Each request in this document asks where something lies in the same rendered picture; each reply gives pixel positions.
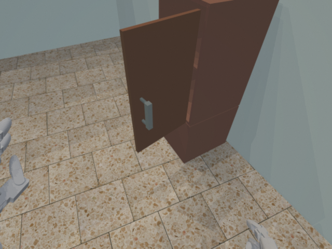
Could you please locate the cupboard door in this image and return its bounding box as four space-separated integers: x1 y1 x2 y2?
119 9 201 153

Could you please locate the left robot hand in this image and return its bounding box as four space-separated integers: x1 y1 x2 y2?
0 117 30 213

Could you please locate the handle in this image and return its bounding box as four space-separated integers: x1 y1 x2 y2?
140 97 153 130

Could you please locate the right robot hand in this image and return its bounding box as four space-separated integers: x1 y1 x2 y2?
245 219 278 249

